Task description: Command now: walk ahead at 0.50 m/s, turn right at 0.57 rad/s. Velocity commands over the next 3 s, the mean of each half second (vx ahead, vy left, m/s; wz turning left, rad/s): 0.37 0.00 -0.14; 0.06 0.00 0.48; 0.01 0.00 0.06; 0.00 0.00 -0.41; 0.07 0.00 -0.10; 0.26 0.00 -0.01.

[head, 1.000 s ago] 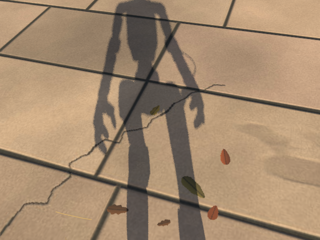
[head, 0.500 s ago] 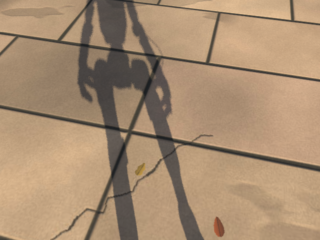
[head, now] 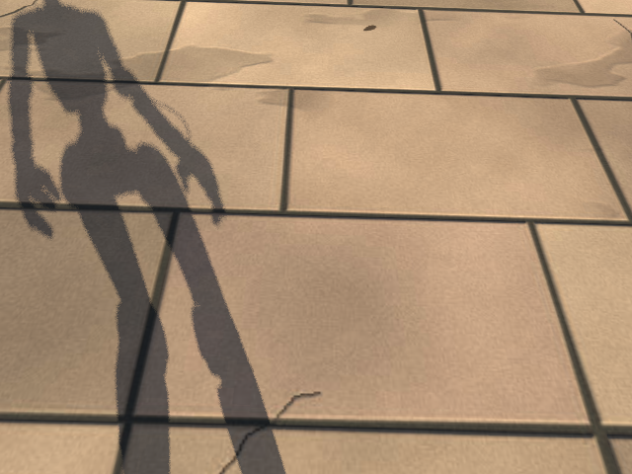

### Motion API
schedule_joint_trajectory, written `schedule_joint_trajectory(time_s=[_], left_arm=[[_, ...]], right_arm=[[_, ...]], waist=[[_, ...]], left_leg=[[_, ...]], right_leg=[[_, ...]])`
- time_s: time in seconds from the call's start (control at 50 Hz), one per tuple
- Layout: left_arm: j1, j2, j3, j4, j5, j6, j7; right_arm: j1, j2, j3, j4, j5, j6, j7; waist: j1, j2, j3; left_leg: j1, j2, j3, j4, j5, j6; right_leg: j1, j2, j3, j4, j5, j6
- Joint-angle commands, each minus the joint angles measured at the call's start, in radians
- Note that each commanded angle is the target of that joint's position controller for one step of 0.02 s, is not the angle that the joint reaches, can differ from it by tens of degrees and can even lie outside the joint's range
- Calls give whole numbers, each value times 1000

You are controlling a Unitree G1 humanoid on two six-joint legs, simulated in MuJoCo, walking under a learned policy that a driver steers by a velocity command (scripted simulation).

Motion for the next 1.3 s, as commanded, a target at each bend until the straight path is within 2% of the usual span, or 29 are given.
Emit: schedule_joint_trajectory(time_s=[0.02,0.06,0.1,0.18,0.22,0.26,0.28,0.3,0.32,0.36,0.4,0.46,0.52,0.64,0.66,0.68,0.7,0.72,0.76,0.82,0.92,1.04,1.06,1.08,1.1,1.12,1.16,1.26,1.3], left_arm=[[-146,79,-11,-141,-24,9,5],[-246,114,-9,-213,-1,23,16],[-88,148,5,-180,-9,23,38],[119,123,5,-118,-36,33,43],[121,110,6,-122,-21,46,44],[97,62,-6,-159,-1,52,45],[233,-10,-26,-157,16,39,42],[362,-8,-39,-139,-1,26,27],[281,71,-23,-135,-5,32,23],[-20,114,-10,-221,14,43,33],[-65,87,-9,-269,30,50,48],[-47,36,-25,-288,18,57,64],[-86,55,-25,-293,12,76,67],[-151,77,-13,-332,5,84,59],[-129,92,-4,-328,6,78,58],[-94,149,11,-334,23,76,65],[-122,225,30,-344,51,88,66],[-116,180,26,-348,60,84,62],[-216,103,7,-376,35,79,64],[-247,102,4,-375,24,87,65],[-197,154,29,-349,20,107,72],[-164,159,34,-314,-18,111,59],[-118,113,22,-300,-2,108,51],[-108,42,-7,-339,56,102,37],[-206,105,14,-359,34,98,50],[-235,146,26,-352,8,106,58],[-191,134,31,-306,13,126,69],[-104,62,5,-255,6,129,56],[-144,57,-5,-267,5,128,48]], right_arm=[[-183,-91,-25,-238,50,-73,-49],[-149,-91,-27,-243,17,-57,-54],[-236,-32,-8,-249,-16,-46,-54],[-339,-77,-23,-279,30,-13,-63],[-307,-118,-45,-268,16,-16,-63],[-88,-160,-62,-210,-24,-33,-53],[36,-227,-70,-182,-42,-31,-46],[77,-244,-84,-144,-9,-18,-26],[-17,-174,-74,-183,12,-2,-25],[-158,-105,-48,-214,3,26,-31],[-174,-118,-54,-208,-8,33,-36],[-160,-164,-77,-211,-11,54,-50],[-150,-187,-93,-223,14,85,-67],[-147,-159,-99,-246,28,127,-81],[-136,-139,-96,-249,30,130,-81],[-102,-92,-83,-253,24,132,-80],[-59,-54,-75,-281,26,126,-78],[-66,-134,-95,-281,9,114,-73],[-47,-185,-120,-246,18,135,-73],[-62,-126,-106,-261,18,165,-75],[-175,-69,-73,-340,21,160,-51],[-81,-102,-93,-326,12,161,-26],[-59,-146,-104,-330,6,159,-34],[-67,-255,-120,-364,-3,159,-50],[-31,-232,-111,-363,-39,144,-43],[-61,-203,-101,-357,-47,128,-38],[-172,-148,-83,-359,-15,118,-44],[-237,-28,-40,-329,-20,106,-57],[-209,-49,-46,-306,-28,107,-60]], waist=[[-127,26,51],[-170,23,109],[-92,17,58],[-12,-95,31],[-38,-99,18],[-126,-86,-127],[-103,171,-276],[-72,413,-400],[-84,238,-309],[-95,-3,-96],[-50,18,-67],[-21,79,-130],[-27,88,-175],[-21,140,-93],[-14,130,-85],[-25,32,-122],[-79,-254,-105],[-61,-274,-119],[-91,-134,-71],[-90,-127,-23],[-35,-188,-77],[-77,-171,-84],[-68,-38,-90],[-29,306,-95],[-123,278,-141],[-115,184,-94],[-64,123,-65],[-25,125,-81],[-60,139,-59]], left_leg=[[-375,29,-64,-27,62,72],[-199,64,-5,-330,117,64],[28,17,63,-630,408,45],[42,-19,18,-869,581,29],[35,-28,21,-913,505,70],[280,41,-16,-886,729,160],[598,261,-326,-861,1102,318],[713,419,-719,-1004,952,478],[622,364,-697,-1031,721,440],[310,241,-408,-1041,740,364],[162,174,-312,-1058,881,340],[104,140,-249,-1055,1008,348],[55,127,-262,-1060,801,329],[6,71,-382,-1035,338,267],[-18,39,-376,-993,295,236],[-112,-12,-317,-846,94,184],[-294,-165,-109,-633,-135,125],[-340,-109,-79,-398,-158,80],[-322,-67,-75,-234,-44,38],[-303,-48,-21,-180,66,2],[-181,-1,43,-489,82,4],[145,-67,113,-957,284,115],[290,18,-24,-1018,468,153],[419,307,-354,-994,868,275],[296,380,-415,-1044,801,421],[254,312,-343,-1058,685,398],[212,216,-238,-1055,564,305],[153,141,-89,-1070,507,271],[151,160,-105,-1078,432,287]], right_leg=[[81,-334,518,-356,333,-270],[-214,-255,364,-411,327,-211],[-298,-150,210,-381,326,-156],[-36,-208,290,-323,138,-108],[107,-222,296,-173,284,-66],[114,-155,213,152,494,4],[-112,-55,121,536,96,76],[-297,-22,92,778,-299,114],[-372,-103,116,872,-257,117],[-385,-170,54,780,-145,117],[-293,-197,48,617,-127,116],[-195,-159,17,381,-104,138],[-98,-131,28,243,26,152],[31,-106,44,-81,101,127],[105,-137,47,-181,142,107],[235,-310,172,-222,164,41],[286,-524,404,-268,333,-107],[242,-600,505,-296,385,-202],[175,-479,315,-272,345,-141],[109,-396,142,-276,394,-108],[174,-420,50,-255,448,-125],[100,-405,-7,-112,322,-38],[-30,-344,-86,35,157,47],[-302,-224,-172,329,-350,154],[-335,-200,-33,471,-392,162],[-333,-211,-5,549,-328,155],[-326,-225,13,551,-190,154],[-123,-237,8,341,-22,171],[-56,-236,-7,209,-54,167]])
Next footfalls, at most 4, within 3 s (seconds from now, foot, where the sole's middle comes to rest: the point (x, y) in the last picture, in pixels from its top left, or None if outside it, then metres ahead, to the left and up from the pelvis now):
0.26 left None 0.37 0.14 -0.76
0.68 right None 0.38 -0.08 -0.76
1.06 left None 0.30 0.19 -0.76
1.44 right None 0.33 -0.04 -0.76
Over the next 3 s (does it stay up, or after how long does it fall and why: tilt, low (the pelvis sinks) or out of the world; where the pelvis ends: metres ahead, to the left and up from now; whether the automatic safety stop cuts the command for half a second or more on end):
stays up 0.43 0.10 0.00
